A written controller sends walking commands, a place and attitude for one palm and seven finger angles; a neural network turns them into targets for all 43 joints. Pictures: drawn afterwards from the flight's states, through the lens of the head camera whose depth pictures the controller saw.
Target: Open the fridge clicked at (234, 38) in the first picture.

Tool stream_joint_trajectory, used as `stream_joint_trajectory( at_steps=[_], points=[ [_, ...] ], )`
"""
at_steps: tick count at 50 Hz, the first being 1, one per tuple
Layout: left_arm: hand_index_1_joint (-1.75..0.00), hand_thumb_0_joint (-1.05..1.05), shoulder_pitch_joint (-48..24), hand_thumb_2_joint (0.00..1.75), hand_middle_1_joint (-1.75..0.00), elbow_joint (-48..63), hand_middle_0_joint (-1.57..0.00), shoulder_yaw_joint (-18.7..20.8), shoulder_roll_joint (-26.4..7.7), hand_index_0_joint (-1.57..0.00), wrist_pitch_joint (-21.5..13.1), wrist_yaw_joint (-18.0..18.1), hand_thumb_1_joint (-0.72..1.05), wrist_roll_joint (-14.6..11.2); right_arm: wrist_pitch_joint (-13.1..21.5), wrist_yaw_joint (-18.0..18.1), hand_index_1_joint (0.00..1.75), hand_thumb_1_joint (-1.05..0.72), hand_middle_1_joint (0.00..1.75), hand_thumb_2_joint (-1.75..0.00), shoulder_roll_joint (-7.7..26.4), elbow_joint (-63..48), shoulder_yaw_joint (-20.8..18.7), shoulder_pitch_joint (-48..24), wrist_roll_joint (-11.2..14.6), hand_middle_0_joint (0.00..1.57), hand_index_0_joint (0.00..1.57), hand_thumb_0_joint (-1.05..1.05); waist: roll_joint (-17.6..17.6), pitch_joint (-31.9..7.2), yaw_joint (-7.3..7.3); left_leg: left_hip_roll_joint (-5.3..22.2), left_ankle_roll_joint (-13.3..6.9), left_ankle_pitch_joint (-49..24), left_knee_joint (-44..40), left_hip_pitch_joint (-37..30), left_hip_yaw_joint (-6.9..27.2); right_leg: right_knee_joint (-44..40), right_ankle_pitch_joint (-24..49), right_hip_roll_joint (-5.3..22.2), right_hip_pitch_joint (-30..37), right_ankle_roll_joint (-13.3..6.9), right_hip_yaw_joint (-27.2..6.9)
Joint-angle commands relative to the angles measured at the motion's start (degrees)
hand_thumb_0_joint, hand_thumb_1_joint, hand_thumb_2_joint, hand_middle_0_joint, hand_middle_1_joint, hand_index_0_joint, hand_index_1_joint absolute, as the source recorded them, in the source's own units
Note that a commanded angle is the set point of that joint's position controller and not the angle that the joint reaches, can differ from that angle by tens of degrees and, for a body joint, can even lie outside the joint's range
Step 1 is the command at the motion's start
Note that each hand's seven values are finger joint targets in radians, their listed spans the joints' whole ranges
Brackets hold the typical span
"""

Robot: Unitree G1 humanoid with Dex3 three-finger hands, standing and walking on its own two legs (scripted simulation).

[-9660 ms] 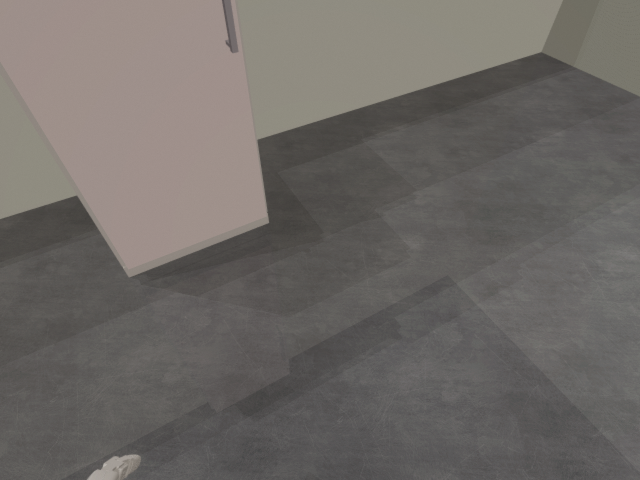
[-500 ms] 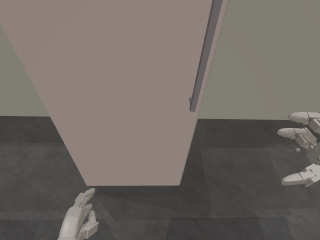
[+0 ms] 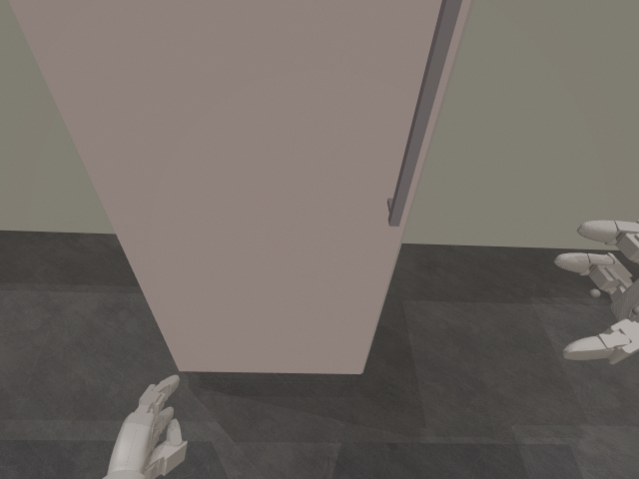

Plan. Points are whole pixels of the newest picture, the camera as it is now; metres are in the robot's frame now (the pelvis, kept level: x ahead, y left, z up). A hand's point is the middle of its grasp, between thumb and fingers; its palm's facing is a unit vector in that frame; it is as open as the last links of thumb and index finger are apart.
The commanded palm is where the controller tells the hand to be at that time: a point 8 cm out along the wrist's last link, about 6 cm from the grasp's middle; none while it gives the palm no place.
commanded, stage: raise the hand to about handle height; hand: right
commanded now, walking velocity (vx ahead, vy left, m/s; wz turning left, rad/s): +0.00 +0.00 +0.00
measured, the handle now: (417, 114) +0.54 -0.12 +0.22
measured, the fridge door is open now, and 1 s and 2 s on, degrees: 0 0 0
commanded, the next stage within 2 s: move the hooked fingers beside the handle in 0.06 s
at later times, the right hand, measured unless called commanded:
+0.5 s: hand (553, 266) +0.32 -0.26 +0.15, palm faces +0.03 +1.00 -0.03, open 14.0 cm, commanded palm +0.29 -0.30 +0.16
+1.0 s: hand (505, 224) +0.39 -0.22 +0.15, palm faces +0.00 +1.00 +0.00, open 14.0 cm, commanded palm +0.36 -0.27 +0.15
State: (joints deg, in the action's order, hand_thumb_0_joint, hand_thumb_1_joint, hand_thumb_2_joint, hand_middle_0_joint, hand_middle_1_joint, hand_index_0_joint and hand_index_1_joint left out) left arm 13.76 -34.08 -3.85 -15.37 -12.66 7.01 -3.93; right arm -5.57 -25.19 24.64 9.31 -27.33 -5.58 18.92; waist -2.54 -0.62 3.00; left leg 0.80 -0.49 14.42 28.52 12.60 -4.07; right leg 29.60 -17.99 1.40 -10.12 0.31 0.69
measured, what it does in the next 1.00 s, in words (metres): stands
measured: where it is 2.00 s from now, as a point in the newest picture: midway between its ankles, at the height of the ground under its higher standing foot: outside the picture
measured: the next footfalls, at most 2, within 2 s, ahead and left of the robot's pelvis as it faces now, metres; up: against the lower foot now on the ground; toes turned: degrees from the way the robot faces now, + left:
none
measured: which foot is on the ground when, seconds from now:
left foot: down 0.00-1.00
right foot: down 0.00-1.00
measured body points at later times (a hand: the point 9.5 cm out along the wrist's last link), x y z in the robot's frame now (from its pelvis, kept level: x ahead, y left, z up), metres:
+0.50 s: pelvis -0.01 +0.00 +0.00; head -0.01 +0.01 +0.45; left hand +0.16 +0.23 -0.08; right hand +0.31 -0.31 +0.16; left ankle +0.01 +0.11 -0.74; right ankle -0.02 -0.12 -0.74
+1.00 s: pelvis +0.01 -0.01 +0.00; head +0.02 +0.00 +0.45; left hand +0.15 +0.23 -0.09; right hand +0.38 -0.28 +0.15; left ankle +0.01 +0.11 -0.74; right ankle -0.02 -0.12 -0.74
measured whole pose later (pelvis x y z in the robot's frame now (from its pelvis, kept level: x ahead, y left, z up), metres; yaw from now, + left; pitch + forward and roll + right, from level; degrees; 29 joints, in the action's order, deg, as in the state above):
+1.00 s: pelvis +0.01 -0.01 +0.00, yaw +1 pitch +3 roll +0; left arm 15.0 -36.1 -3.5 -15.0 -9.4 6.5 -3.7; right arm -4.5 -17.9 21.7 27.7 -18.8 -26.7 13.4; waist -1.7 -1.5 0.1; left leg 1.6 0.3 14.5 29.1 17.1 -2.9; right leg 29.5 -18.0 0.5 -14.0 -0.5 1.7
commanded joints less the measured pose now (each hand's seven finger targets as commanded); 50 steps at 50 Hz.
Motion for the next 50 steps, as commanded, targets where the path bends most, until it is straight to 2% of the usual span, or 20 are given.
stream_joint_trajectory(
  at_steps=[1, 5, 8, 13, 19, 21, 22, 24, 26, 27, 30, 31, 32, 37, 38, 41, 42, 44, 47, 50],
  points=[
    [-0.30, 0.00, -6.2, 0.90, -0.30, 9.4, -0.20, 2.4, -6.9, -0.20, -3.2, 0.6, 0.90, 0.0, 1.7, -1.4, 1.20, 0.50, 1.20, -0.30, 16.1, -10.6, -4.0, -15.6, 1.3, 0.30, 0.30, 0.00, -1.8, -9.2, -0.25, -0.9, -0.4, -12.1, -3.3, -4.5, 1.1, -4.3, 13.0, -1.8, -0.2, -1.8, -0.7],
    [-0.30, 0.00, -6.3, 0.90, -0.30, 9.7, -0.20, 2.3, -6.6, -0.20, -3.2, 0.3, 0.90, 0.0, 2.1, -1.5, 1.20, 0.50, 1.20, -0.30, 16.4, -10.9, -4.8, -14.7, 1.9, 0.30, 0.30, 0.00, 0.5, -9.6, 0.04, -1.1, -0.3, -11.8, -3.3, -4.7, 0.9, -4.4, 12.9, -1.8, -0.3, -1.8, -0.9],
    [-0.30, 0.00, -6.5, 0.90, -0.30, 9.7, -0.20, 2.4, -6.6, -0.20, -3.3, 0.1, 0.90, 0.1, 3.0, -1.1, 1.20, 0.50, 1.20, -0.30, 17.5, -11.9, -6.1, -14.9, 2.0, 0.30, 0.30, 0.00, 0.0, -10.4, 0.39, -1.1, -0.5, -13.0, -3.1, -5.5, 1.1, -4.3, 14.0, -1.8, -0.1, -1.8, -0.8],
    [-0.30, 0.00, -6.2, 0.90, -0.30, 8.6, -0.20, 2.1, -6.5, -0.20, -3.4, 0.7, 0.90, -0.2, 2.9, 0.0, 1.20, 0.50, 1.20, -0.30, 12.9, -8.8, 0.1, -22.9, 1.1, 0.30, 0.30, 0.00, -1.2, -6.4, -1.74, -1.1, -0.4, -7.4, -4.3, -1.0, 1.2, -4.7, 9.2, -1.7, -0.4, -1.6, -1.1],
    [-0.30, 0.00, -5.6, 0.90, -0.30, 7.5, -0.20, 2.1, -7.0, -0.20, -3.3, 1.8, 0.90, 0.0, 3.8, 1.8, 1.20, 0.50, 1.20, -0.30, 15.9, -3.7, 0.3, -31.5, -1.3, 0.30, 0.30, 0.00, -1.4, -8.6, -2.31, -0.5, -0.5, -2.8, -4.7, -1.1, 1.7, -4.9, 6.4, -1.7, -1.1, -1.6, -1.7],
    [-0.30, 0.00, -5.7, 0.90, -0.30, 7.8, -0.20, 1.9, -6.6, -0.20, -3.4, 1.7, 0.90, 0.0, 4.8, 2.3, 1.20, 0.50, 1.20, -0.30, 14.8, -4.0, 1.4, -33.4, -1.7, 0.30, 0.30, 0.00, -3.4, -11.1, -2.07, -0.5, -0.8, -5.4, -3.8, -2.1, 1.5, -4.8, 8.5, -1.9, 0.0, -1.5, -1.8],
    [-0.30, 0.00, -5.5, 0.90, -0.30, 7.6, -0.20, 2.1, -6.8, -0.20, -3.4, 1.6, 0.90, 0.2, 5.5, 2.6, 1.20, 0.50, 1.20, -0.30, 15.9, -4.3, 0.6, -34.1, -1.6, 0.30, 0.30, 0.00, -1.1, -13.1, -1.97, -0.5, -0.7, -6.9, -3.6, -3.5, 1.5, -4.5, 9.9, -1.6, 0.4, -1.6, -1.7],
    [-0.30, 0.00, -5.1, 0.90, -0.30, 7.8, -0.20, 2.1, -6.6, -0.20, -3.4, 1.4, 0.90, 0.3, 6.2, 2.8, 1.20, 0.50, 1.20, -0.30, 16.0, -3.6, -0.4, -32.7, -1.5, 0.30, 0.30, 0.00, -1.4, -14.9, -1.25, -0.6, -0.8, -11.1, -2.6, -5.1, 1.3, -4.3, 12.9, -1.7, 0.7, -1.5, -1.5],
    [-0.30, 0.00, -5.0, 0.90, -0.30, 7.6, -0.20, 2.1, -6.6, -0.20, -3.2, 1.1, 0.90, 0.3, 6.1, 2.9, 1.20, 0.50, 1.20, -0.30, 14.9, -1.5, 0.3, -32.6, -1.5, 0.30, 0.30, 0.00, -2.3, -14.4, -1.10, -0.5, -1.0, -12.9, -2.2, -4.7, 1.0, -4.4, 13.9, -1.7, 0.4, -1.3, -1.2],
    [-0.30, 0.00, -4.6, 0.90, -0.30, 7.6, -0.20, 2.2, -6.8, -0.20, -3.0, 0.8, 0.90, 0.4, 5.6, 3.0, 1.20, 0.50, 1.20, -0.30, 15.0, 0.5, -0.3, -30.4, -1.4, 0.30, 0.30, 0.00, 0.1, -13.8, -0.54, -0.5, -1.0, -13.5, -2.0, -5.4, 1.0, -4.2, 14.4, -1.6, -0.9, -1.4, -1.1],
    [-0.30, 0.00, -4.2, 0.90, -0.30, 7.4, -0.20, 2.5, -7.2, -0.20, -2.1, 0.5, 0.90, -0.1, 3.3, 3.4, 1.20, 0.50, 1.20, -0.30, 13.6, 4.3, 1.4, -31.0, -2.4, 0.30, 0.30, 0.00, -0.2, -10.9, -1.23, -0.4, -0.9, -12.6, -2.1, -2.7, 0.7, -4.7, 13.2, -1.4, -2.3, -1.3, -0.8],
    [-0.30, 0.00, -4.1, 0.90, -0.30, 7.7, -0.20, 2.6, -7.2, -0.20, -2.0, 0.4, 0.90, 0.0, 2.8, 3.6, 1.20, 0.50, 1.20, -0.30, 13.0, 4.2, 2.0, -31.5, -2.6, 0.30, 0.30, 0.00, -0.8, -11.2, -1.19, -0.3, -0.9, -12.8, -2.0, -2.6, 0.8, -4.6, 13.4, -1.5, -2.2, -1.3, -0.7],
    [-0.30, 0.00, -4.0, 0.90, -0.30, 7.9, -0.20, 2.7, -7.3, -0.20, -1.7, 0.2, 0.90, 0.0, 2.3, 4.0, 1.20, 0.50, 1.20, -0.30, 13.8, 4.9, 1.0, -30.2, -2.5, 0.30, 0.30, 0.00, 2.3, -11.1, -0.76, -0.3, -0.9, -13.6, -1.9, -3.4, 1.0, -4.2, 14.0, -1.3, -3.0, -1.5, -0.6],
    [-0.30, 0.00, -3.3, 0.90, -0.30, 8.5, -0.20, 3.0, -7.0, -0.20, -1.2, 0.0, 0.90, 0.3, 4.9, 5.8, 1.20, 0.50, 1.20, -0.30, 12.9, -2.3, 3.1, -38.8, -3.2, 0.30, 0.30, 0.00, -0.6, -16.7, -1.80, -0.5, -1.0, -17.2, -0.9, -4.2, 1.5, -3.1, 18.2, -1.2, 0.7, -1.5, -0.5],
    [-0.30, 0.00, -2.9, 0.90, -0.30, 8.2, -0.20, 3.1, -7.0, -0.20, -1.1, 0.1, 0.90, 0.4, 5.8, 6.3, 1.20, 0.50, 1.20, -0.30, 14.6, -3.1, 1.5, -40.1, -3.4, 0.30, 0.30, 0.00, -1.0, -18.4, -1.81, -0.5, -1.0, -17.6, -0.8, -4.7, 1.6, -3.0, 18.7, -1.3, 1.3, -1.5, -0.7],
    [-0.30, 0.00, -1.9, 0.90, -0.30, 6.9, -0.20, 3.1, -7.0, -0.20, -0.8, 0.4, 0.90, 0.4, 7.2, 6.8, 1.20, 0.50, 1.20, -0.30, 12.6, -1.0, 3.4, -43.0, -3.8, 0.30, 0.30, 0.00, -1.4, -18.0, -3.00, -0.7, -0.9, -18.3, -0.7, -3.8, 1.4, -3.0, 19.2, -1.3, 1.9, -1.3, -0.6],
    [-0.30, 0.00, -1.9, 0.90, -0.30, 6.7, -0.20, 3.1, -6.9, -0.20, -0.8, 0.3, 0.90, 0.5, 7.2, 6.9, 1.20, 0.50, 1.20, -0.30, 11.9, -0.2, 4.1, -42.6, -3.8, 0.30, 0.30, 0.00, -0.3, -17.6, -2.86, -0.7, -1.0, -18.6, -0.8, -3.9, 1.5, -2.8, 19.8, -1.1, 1.8, -1.5, -0.6],
    [-0.30, 0.00, -1.8, 0.90, -0.30, 6.3, -0.20, 3.1, -6.9, -0.20, -0.4, 0.3, 0.90, 0.3, 6.1, 7.0, 1.20, 0.50, 1.20, -0.30, 10.2, 2.4, 5.5, -42.0, -4.3, 0.30, 0.30, 0.00, -2.1, -16.4, -2.95, -0.5, -1.0, -18.8, -0.7, -3.0, 1.3, -3.0, 19.8, -1.2, 1.4, -1.4, -0.4],
    [-0.30, 0.00, -1.0, 0.90, -0.30, 5.4, -0.20, 3.2, -7.4, -0.20, 0.6, 0.1, 0.90, 0.2, 3.9, 7.1, 1.20, 0.50, 1.20, -0.30, 9.4, 8.9, 6.4, -41.0, -4.8, 0.30, 0.30, 0.00, 1.9, -13.8, -3.19, -0.4, -1.1, -18.0, -0.9, -2.1, 0.9, -3.1, 18.5, -1.0, -1.0, -1.5, -0.6],
    [-0.30, 0.00, -1.4, 0.90, -0.30, 6.6, -0.20, 3.5, -7.3, -0.20, 1.3, -0.4, 0.90, 0.3, 3.6, 7.7, 1.20, 0.50, 1.20, -0.30, 11.3, 7.1, 4.1, -40.2, -5.1, 0.30, 0.30, 0.00, 0.3, -17.6, -1.92, -0.1, -1.2, -21.1, 0.2, -4.1, 1.2, -2.6, 21.6, -1.2, -0.4, -1.4, -0.4]
  ],
)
